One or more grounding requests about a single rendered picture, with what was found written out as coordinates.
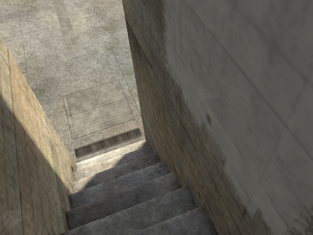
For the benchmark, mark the stairs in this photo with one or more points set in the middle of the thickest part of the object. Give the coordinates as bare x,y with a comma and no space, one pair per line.
130,191

